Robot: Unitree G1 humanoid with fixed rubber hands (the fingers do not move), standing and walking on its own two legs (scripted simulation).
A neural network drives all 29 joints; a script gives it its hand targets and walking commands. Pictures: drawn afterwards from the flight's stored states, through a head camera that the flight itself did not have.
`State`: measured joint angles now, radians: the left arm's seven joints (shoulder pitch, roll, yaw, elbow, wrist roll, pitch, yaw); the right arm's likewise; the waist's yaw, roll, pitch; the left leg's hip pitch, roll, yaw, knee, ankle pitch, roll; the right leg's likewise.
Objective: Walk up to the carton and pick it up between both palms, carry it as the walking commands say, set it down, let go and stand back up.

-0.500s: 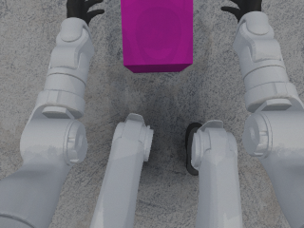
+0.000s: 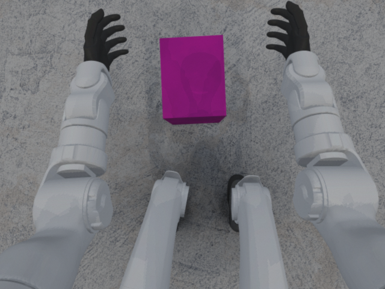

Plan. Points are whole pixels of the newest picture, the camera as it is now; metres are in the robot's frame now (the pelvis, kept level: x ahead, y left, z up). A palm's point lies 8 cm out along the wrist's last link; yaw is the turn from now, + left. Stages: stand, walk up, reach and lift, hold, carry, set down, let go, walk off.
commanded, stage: set down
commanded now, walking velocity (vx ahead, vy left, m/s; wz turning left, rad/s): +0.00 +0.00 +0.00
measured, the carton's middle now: (193, 86) +0.53 +0.07 -0.43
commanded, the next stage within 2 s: let go in 0.40 s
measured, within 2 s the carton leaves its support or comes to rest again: neither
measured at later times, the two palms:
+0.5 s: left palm (55, 30) +0.48 +0.23 +0.02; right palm (327, 22) +0.52 -0.12 +0.01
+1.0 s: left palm out of the picture +0.34 +0.24 +0.12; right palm out of the picture +0.36 -0.20 +0.10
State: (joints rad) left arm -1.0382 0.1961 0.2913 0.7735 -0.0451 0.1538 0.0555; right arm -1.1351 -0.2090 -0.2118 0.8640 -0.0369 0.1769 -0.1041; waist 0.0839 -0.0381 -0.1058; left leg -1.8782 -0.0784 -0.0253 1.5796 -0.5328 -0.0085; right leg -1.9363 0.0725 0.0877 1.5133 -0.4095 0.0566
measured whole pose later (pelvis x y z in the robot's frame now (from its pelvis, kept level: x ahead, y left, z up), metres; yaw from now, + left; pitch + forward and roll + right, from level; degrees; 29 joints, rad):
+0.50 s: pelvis +0.03 +0.00 +0.12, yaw +0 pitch +45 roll +1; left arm -0.93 0.15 0.38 0.83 0.08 0.08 -0.02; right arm -1.03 -0.13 -0.28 0.92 -0.15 0.12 -0.07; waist 0.08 -0.04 -0.13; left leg -1.46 -0.07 -0.04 1.04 -0.36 0.00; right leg -1.51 0.04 0.10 0.98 -0.26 0.05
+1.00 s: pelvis +0.08 +0.00 +0.20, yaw +0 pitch +24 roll +0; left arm -0.13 0.16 0.17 0.55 0.04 0.03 -0.11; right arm -0.17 -0.13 -0.12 0.57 -0.09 0.07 -0.04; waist 0.04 0.01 -0.11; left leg -0.77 -0.06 -0.06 0.69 -0.33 0.01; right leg -0.83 0.03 0.10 0.66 -0.24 0.03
